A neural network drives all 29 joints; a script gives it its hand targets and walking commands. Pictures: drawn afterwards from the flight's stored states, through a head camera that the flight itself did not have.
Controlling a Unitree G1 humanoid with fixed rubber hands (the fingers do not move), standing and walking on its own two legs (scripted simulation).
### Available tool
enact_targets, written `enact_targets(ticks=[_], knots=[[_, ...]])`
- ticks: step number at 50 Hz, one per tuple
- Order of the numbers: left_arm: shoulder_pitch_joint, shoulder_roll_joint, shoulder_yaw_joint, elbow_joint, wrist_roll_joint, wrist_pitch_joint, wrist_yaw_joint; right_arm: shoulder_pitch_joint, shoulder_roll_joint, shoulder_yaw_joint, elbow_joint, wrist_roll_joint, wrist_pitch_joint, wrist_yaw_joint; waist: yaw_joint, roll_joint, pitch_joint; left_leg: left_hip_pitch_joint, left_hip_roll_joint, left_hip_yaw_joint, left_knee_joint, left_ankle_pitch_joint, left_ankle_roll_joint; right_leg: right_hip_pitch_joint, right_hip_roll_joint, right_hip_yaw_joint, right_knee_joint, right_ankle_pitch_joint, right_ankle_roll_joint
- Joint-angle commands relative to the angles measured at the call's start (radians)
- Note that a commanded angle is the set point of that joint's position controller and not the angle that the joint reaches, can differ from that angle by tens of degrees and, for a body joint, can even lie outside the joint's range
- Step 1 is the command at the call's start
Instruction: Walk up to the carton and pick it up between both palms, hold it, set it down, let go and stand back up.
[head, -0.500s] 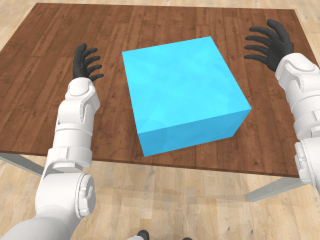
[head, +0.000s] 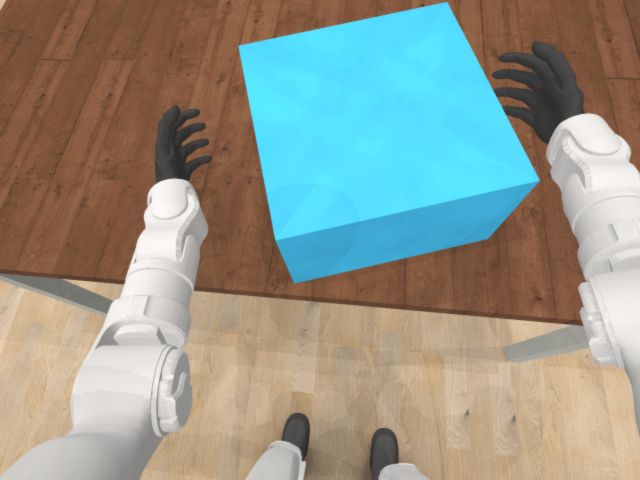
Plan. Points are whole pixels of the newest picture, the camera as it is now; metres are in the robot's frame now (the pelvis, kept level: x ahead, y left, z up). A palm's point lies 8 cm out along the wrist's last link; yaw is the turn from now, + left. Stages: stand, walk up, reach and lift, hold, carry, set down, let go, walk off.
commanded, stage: reach and lift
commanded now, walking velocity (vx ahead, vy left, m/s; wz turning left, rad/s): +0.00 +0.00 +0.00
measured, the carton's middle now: (368, 146) +0.52 +0.02 +0.01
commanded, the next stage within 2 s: none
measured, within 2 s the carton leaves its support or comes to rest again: neither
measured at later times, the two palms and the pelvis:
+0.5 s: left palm (195, 172) +0.44 +0.23 +0.03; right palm (538, 126) +0.53 -0.18 +0.05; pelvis +0.00 -0.01 -0.01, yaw +0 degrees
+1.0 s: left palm (212, 190) +0.43 +0.21 +0.02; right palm (513, 128) +0.53 -0.15 +0.05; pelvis +0.00 -0.01 +0.00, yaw +0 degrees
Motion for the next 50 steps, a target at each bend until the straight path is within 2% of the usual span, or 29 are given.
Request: enact_targets(ticks=[1,2,3,4,6,7,8,10,11,12,13,15,19,20,21,25,26,28,31,32,36,37,42,43,44,45,47,49,50], knots=[[-0.437,0.127,-0.026,0.067,-0.098,-0.130,-0.038,-0.485,-0.155,-0.061,-0.144,-0.032,-0.100,-0.002,0.119,-0.156,-1.014,0.297,-0.005,0.164,0.085,0.360,-0.020,0.539,0.025,-0.028,0.105,0.491,0.039],[-0.424,0.165,0.001,0.040,-0.110,-0.151,-0.038,-0.487,-0.170,-0.037,-0.207,-0.010,-0.116,-0.004,0.146,-0.172,-1.048,0.282,-0.012,0.163,0.100,0.405,-0.023,0.575,0.027,-0.018,0.134,0.542,0.054],[-0.492,0.171,-0.014,0.002,-0.103,-0.169,-0.035,-0.530,-0.184,-0.076,-0.177,-0.018,-0.127,-0.012,0.116,-0.169,-1.059,0.237,-0.010,0.164,0.096,0.347,-0.022,0.591,0.023,-0.017,0.124,0.490,0.050],[-0.434,0.151,-0.024,0.015,-0.102,-0.170,-0.035,-0.502,-0.187,-0.035,-0.221,0.005,-0.146,-0.015,0.127,-0.171,-1.042,0.262,-0.009,0.163,0.120,0.443,-0.029,0.612,0.027,-0.017,0.159,0.622,0.059],[-0.394,0.157,-0.007,0.106,-0.116,-0.178,-0.049,-0.472,-0.161,-0.017,-0.148,0.014,-0.125,-0.020,0.141,-0.205,-0.965,0.162,-0.020,0.169,0.100,0.325,-0.004,0.621,0.001,0.013,0.159,0.556,0.081],[-0.471,0.192,0.002,0.127,-0.099,-0.177,-0.053,-0.510,-0.177,-0.053,-0.122,-0.015,-0.113,-0.020,0.114,-0.195,-0.927,0.135,-0.018,0.173,0.080,0.247,-0.006,0.635,-0.005,0.010,0.136,0.465,0.078],[-0.463,0.183,-0.010,0.136,-0.107,-0.185,-0.049,-0.503,-0.157,-0.028,-0.136,0.009,-0.111,-0.023,0.134,-0.192,-0.897,0.101,-0.014,0.170,0.076,0.225,-0.001,0.642,-0.012,0.023,0.150,0.473,0.083],[-0.490,0.184,-0.026,0.233,-0.144,-0.178,-0.059,-0.536,-0.150,-0.029,-0.097,0.002,-0.083,-0.021,0.113,-0.251,-0.825,0.044,-0.018,0.165,0.068,0.149,0.016,0.634,-0.022,0.032,0.152,0.399,0.086],[-0.464,0.159,-0.034,0.185,-0.118,-0.192,-0.063,-0.509,-0.122,-0.005,-0.103,0.017,-0.095,-0.018,0.115,-0.205,-0.837,0.071,-0.015,0.168,0.058,0.181,0.009,0.657,-0.023,0.018,0.149,0.443,0.088],[-0.495,0.178,-0.014,0.161,-0.127,-0.212,-0.060,-0.525,-0.097,0.018,-0.128,0.018,-0.100,-0.016,0.136,-0.228,-0.861,0.043,-0.022,0.178,0.079,0.176,0.020,0.662,-0.024,0.037,0.164,0.448,0.097],[-0.500,0.186,-0.014,0.115,-0.132,-0.215,-0.054,-0.505,-0.126,-0.005,-0.130,0.006,-0.110,-0.029,0.109,-0.243,-0.905,0.064,-0.022,0.170,0.074,0.220,0.019,0.698,-0.015,0.033,0.174,0.525,0.098],[-0.463,0.202,0.038,0.234,-0.120,-0.207,-0.061,-0.515,-0.133,-0.004,-0.105,0.005,-0.096,-0.030,0.138,-0.255,-0.882,0.051,-0.026,0.174,0.072,0.237,0.013,0.692,-0.009,0.033,0.177,0.534,0.090],[-0.470,0.117,0.001,0.121,-0.094,-0.231,-0.067,-0.513,-0.071,-0.006,-0.131,0.003,-0.130,-0.030,0.122,-0.192,-0.945,0.081,-0.023,0.176,0.071,0.306,0.010,0.721,-0.015,0.026,0.193,0.626,0.101],[-0.466,0.122,0.000,0.093,-0.108,-0.247,-0.068,-0.515,-0.050,0.001,-0.180,-0.012,-0.137,-0.035,0.112,-0.249,-1.030,0.070,-0.022,0.181,0.099,0.330,0.011,0.727,-0.011,0.025,0.212,0.682,0.113],[-0.453,0.126,0.013,0.145,-0.090,-0.238,-0.073,-0.495,-0.059,-0.035,-0.102,-0.032,-0.126,-0.039,0.102,-0.198,-0.948,0.036,-0.027,0.177,0.056,0.244,0.015,0.718,-0.033,0.029,0.185,0.608,0.108],[-0.457,0.058,0.037,0.107,-0.051,-0.240,-0.084,-0.531,0.029,-0.051,-0.176,-0.087,-0.133,-0.045,0.095,-0.252,-0.990,0.082,-0.019,0.171,0.071,0.322,0.019,0.719,-0.003,0.007,0.179,0.624,0.103],[-0.465,0.037,0.015,0.056,-0.045,-0.235,-0.072,-0.537,-0.010,-0.074,-0.158,-0.069,-0.147,-0.042,0.092,-0.174,-1.014,0.136,-0.003,0.168,0.046,0.356,0.009,0.652,0.005,-0.019,0.168,0.602,0.098],[-0.443,0.030,0.042,0.041,-0.026,-0.234,-0.076,-0.508,0.010,-0.068,-0.190,-0.088,-0.160,-0.051,0.102,-0.163,-1.054,0.200,-0.019,0.175,0.088,0.442,-0.005,0.645,0.011,-0.012,0.168,0.695,0.096],[-0.462,-0.013,0.059,0.029,0.023,-0.248,-0.080,-0.514,0.075,-0.093,-0.114,-0.132,-0.148,-0.044,0.092,-0.168,-0.981,0.144,-0.020,0.180,0.074,0.362,0.011,0.687,-0.006,0.002,0.169,0.658,0.109],[-0.462,-0.016,0.064,0.055,0.017,-0.245,-0.086,-0.522,0.105,-0.081,-0.147,-0.144,-0.139,-0.039,0.105,-0.235,-0.965,0.096,-0.012,0.173,0.062,0.334,0.024,0.704,-0.010,0.012,0.171,0.670,0.118],[-0.470,-0.029,0.128,-0.002,0.127,-0.258,-0.082,-0.479,0.137,-0.165,-0.106,-0.229,-0.159,-0.041,0.091,-0.154,-1.024,0.172,-0.010,0.184,0.014,0.403,0.024,0.737,-0.014,-0.005,0.162,0.724,0.113],[-0.477,-0.029,0.152,0.031,0.149,-0.259,-0.092,-0.467,0.172,-0.171,-0.092,-0.251,-0.143,-0.036,0.105,-0.157,-0.970,0.166,-0.015,0.183,0.004,0.373,0.029,0.746,-0.026,0.003,0.141,0.688,0.114],[-0.494,-0.271,0.144,0.032,0.225,-0.254,-0.145,-0.509,0.383,-0.279,-0.079,-0.436,-0.180,-0.005,0.065,-0.178,-0.931,0.270,-0.010,0.191,-0.009,0.414,0.028,0.729,-0.022,-0.021,0.118,0.712,0.100],[-0.545,-0.382,0.124,-0.019,0.254,-0.262,-0.163,-0.515,0.540,-0.254,-0.069,-0.467,-0.182,0.027,0.098,-0.150,-0.980,0.269,-0.008,0.189,-0.009,0.444,0.023,0.752,-0.019,-0.033,0.132,0.718,0.093],[-0.552,-0.453,0.117,-0.009,0.286,-0.257,-0.186,-0.503,0.631,-0.296,-0.074,-0.534,-0.201,0.046,0.073,-0.123,-0.936,0.334,-0.004,0.189,-0.015,0.471,0.018,0.711,-0.019,-0.043,0.115,0.716,0.090],[-0.487,-0.476,0.136,0.046,0.300,-0.248,-0.187,-0.498,0.640,-0.300,-0.050,-0.549,-0.219,0.061,0.107,-0.140,-0.914,0.381,0.005,0.178,0.012,0.540,0.026,0.650,-0.011,-0.054,0.120,0.704,0.088],[-0.498,-0.490,0.125,0.100,0.290,-0.255,-0.198,-0.485,0.640,-0.349,0.001,-0.624,-0.237,0.059,0.058,-0.182,-0.822,0.356,0.004,0.178,-0.002,0.481,0.031,0.619,-0.024,-0.063,0.117,0.700,0.094],[-0.529,-0.531,0.094,0.076,0.278,-0.263,-0.197,-0.481,0.657,-0.414,0.054,-0.675,-0.257,0.067,0.031,-0.121,-0.822,0.481,0.009,0.150,0.046,0.569,0.019,0.489,-0.023,-0.085,0.100,0.610,0.092],[-0.531,-0.503,0.109,0.118,0.281,-0.257,-0.196,-0.479,0.664,-0.424,0.082,-0.689,-0.255,0.061,0.048,-0.128,-0.839,0.522,0.016,0.156,0.046,0.566,0.031,0.435,-0.031,-0.084,0.081,0.588,0.086]])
